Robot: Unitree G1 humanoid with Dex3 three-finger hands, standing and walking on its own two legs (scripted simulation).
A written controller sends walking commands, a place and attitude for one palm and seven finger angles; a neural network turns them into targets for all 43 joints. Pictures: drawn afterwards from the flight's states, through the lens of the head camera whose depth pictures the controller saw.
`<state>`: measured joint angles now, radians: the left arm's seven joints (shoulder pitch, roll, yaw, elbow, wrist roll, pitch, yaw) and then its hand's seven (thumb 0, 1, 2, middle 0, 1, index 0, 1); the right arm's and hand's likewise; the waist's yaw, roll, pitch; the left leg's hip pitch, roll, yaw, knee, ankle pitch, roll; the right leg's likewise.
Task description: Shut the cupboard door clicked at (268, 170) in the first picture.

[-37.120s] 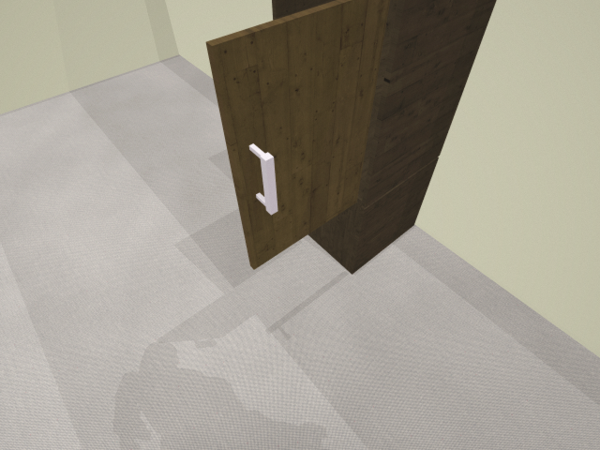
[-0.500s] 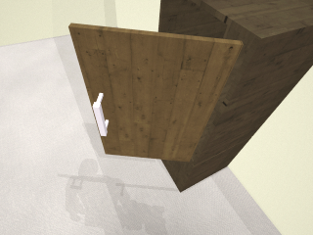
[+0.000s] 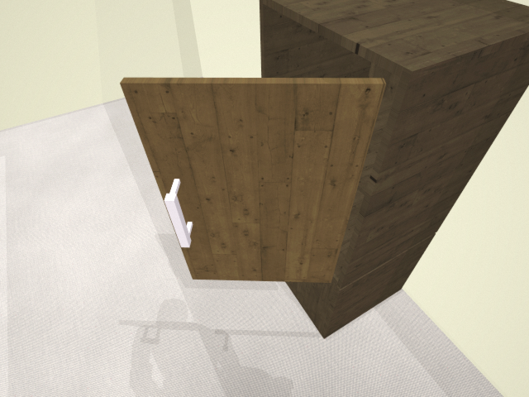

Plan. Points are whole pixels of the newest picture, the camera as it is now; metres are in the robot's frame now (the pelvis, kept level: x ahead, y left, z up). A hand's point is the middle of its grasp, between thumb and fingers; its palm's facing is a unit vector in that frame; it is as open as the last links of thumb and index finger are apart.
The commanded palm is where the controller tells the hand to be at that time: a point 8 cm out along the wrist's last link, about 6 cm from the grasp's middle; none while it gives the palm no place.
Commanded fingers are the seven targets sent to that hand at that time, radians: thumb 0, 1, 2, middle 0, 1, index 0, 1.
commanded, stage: look again from close up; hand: left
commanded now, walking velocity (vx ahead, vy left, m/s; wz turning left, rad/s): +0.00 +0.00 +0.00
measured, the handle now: (181, 214) +0.46 +0.20 -0.02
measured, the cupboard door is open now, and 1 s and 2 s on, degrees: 58 58 58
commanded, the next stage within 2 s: raise the hand and make a fist in 0.52 s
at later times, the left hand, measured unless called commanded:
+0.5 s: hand out of the picture +0.01 +0.14 -0.17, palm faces +0.01 -0.98 -0.19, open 7.3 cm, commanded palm none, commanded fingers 0.00 0.90 0.90 -0.20 -0.30 -0.20 -0.30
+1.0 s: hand (201, 373) +0.17 +0.11 -0.05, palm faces +0.00 -1.00 +0.00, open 6.4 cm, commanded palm +0.13 +0.19 -0.06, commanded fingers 0.00 0.90 0.90 -0.55 -0.68 -0.55 -0.68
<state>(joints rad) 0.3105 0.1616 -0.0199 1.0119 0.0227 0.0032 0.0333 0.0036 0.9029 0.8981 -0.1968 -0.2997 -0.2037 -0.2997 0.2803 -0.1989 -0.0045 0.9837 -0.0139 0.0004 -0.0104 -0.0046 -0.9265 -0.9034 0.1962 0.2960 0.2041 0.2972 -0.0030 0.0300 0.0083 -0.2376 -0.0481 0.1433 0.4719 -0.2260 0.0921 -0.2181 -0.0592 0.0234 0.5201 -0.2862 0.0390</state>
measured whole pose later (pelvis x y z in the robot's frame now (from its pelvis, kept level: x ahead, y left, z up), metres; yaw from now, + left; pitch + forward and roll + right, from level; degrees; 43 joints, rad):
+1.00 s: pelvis -0.01 -0.07 -0.08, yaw +4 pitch +12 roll +1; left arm 0.39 0.18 0.12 0.18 -0.24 -0.58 -0.35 0.01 0.91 0.90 -0.37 -0.49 -0.38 -0.49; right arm 0.16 -0.28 -0.09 0.53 0.02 -0.27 0.01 0.01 -0.91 -0.90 0.19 0.30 0.20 0.30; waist -0.01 -0.05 -0.16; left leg -0.87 0.02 0.04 1.12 -0.47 0.00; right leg -0.81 -0.01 -0.06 1.16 -0.55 -0.05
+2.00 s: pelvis -0.02 -0.03 -0.08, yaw +4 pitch +14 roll -4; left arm 0.40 0.26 0.12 -0.07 -0.27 -0.34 -0.27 0.02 0.90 0.90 -1.25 -1.45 -1.26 -1.45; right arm 0.24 -0.22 0.05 0.44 0.03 -0.18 -0.04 0.01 -0.91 -0.90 0.20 0.30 0.21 0.30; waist 0.01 0.04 -0.15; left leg -0.91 0.02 0.00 1.15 -0.48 0.05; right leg -0.79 -0.01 -0.10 1.09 -0.53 0.00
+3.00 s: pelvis -0.02 -0.05 -0.08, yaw +4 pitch +14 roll -2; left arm 0.07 0.28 0.16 0.20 -0.29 -0.32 -0.31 0.02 0.89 0.90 -1.30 -1.50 -1.31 -1.50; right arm 0.26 -0.25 0.04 0.53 0.05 -0.16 -0.06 0.01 -0.91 -0.90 0.20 0.30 0.21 0.30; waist -0.01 0.05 -0.15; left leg -0.91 0.04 0.00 1.13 -0.46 0.02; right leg -0.82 0.01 -0.09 1.11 -0.53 -0.03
